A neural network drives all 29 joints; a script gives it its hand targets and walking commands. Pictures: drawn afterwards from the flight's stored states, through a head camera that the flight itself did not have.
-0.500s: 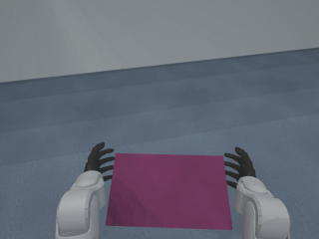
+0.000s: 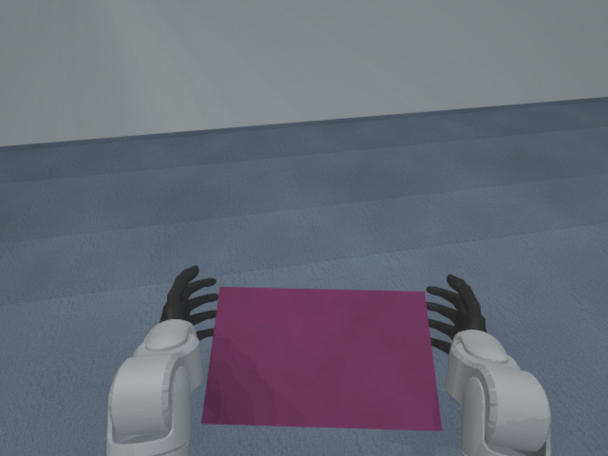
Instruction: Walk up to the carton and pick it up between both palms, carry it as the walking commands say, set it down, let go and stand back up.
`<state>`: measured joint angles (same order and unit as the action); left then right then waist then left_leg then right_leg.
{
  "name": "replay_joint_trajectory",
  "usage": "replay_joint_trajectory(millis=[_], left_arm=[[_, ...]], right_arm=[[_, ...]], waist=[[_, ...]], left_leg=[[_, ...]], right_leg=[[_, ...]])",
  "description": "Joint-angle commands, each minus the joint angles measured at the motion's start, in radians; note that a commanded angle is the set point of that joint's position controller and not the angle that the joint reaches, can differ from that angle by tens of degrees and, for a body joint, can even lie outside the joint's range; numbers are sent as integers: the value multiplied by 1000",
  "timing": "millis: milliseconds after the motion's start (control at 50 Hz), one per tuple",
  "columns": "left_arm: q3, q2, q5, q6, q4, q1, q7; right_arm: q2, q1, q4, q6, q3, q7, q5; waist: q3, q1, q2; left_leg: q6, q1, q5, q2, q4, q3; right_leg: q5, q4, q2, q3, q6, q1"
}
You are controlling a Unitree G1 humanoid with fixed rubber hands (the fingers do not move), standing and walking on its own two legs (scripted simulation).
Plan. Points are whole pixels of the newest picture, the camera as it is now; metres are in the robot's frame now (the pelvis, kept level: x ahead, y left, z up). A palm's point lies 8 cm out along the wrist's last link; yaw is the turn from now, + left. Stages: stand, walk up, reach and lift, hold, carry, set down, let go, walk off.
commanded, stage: carry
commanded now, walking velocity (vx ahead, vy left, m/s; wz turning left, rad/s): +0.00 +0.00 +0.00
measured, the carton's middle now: (319, 361) +0.27 +0.00 +0.01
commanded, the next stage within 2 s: hold in 0.66 s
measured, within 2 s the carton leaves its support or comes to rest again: neither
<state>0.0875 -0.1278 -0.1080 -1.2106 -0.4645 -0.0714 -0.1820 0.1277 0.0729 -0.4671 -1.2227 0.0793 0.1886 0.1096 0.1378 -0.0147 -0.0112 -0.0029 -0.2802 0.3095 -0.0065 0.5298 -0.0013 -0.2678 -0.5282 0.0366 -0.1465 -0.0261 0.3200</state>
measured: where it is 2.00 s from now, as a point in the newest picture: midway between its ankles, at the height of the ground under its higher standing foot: outside the picture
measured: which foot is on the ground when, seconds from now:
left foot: down 0.00-1.00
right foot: down 0.00-1.00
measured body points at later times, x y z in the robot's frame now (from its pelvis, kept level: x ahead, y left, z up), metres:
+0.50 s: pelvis -0.01 +0.00 +0.00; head -0.03 +0.00 +0.45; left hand +0.26 +0.17 +0.09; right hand +0.25 -0.17 +0.09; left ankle -0.02 +0.12 -0.73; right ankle +0.00 -0.10 -0.73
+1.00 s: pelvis -0.02 +0.02 +0.01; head -0.06 +0.02 +0.46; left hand +0.26 +0.18 +0.04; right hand +0.24 -0.16 +0.04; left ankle -0.02 +0.14 -0.73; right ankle +0.00 -0.10 -0.73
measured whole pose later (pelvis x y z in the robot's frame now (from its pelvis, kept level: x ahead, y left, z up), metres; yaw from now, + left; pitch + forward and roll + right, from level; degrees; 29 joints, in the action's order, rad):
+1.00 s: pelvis -0.02 +0.02 +0.01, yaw -7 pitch -5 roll +0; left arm 0.19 -0.12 -0.21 -0.68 0.10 -0.09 -0.07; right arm 0.10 0.11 0.15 -0.66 0.12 0.06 0.21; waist 0.02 0.03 -0.01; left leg 0.01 -0.07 0.24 0.01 0.40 0.03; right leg -0.15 -0.37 0.00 -0.03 -0.01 0.14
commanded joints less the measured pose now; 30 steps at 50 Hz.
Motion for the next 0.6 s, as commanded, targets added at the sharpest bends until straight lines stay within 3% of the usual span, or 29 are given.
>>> replay_joint_trajectory(millis=[0,320,580], left_arm=[[-652,-866,377,-5,-45,-380,249],[-641,-863,365,10,-20,-393,247],[-604,-852,331,75,77,-414,258]], right_arm=[[874,399,-59,5,-658,-253,-387],[866,406,-34,21,-640,-252,-374],[849,424,62,87,-599,-267,-341]], waist=[[142,1,9],[138,1,6],[142,2,5]], left_leg=[[39,-28,-245,-108,-68,71],[44,-35,-232,-104,-72,76],[43,-37,-228,-103,-80,77]], right_leg=[[219,65,126,124,-5,-146],[177,66,120,119,-1,-137],[160,67,115,114,1,-136]])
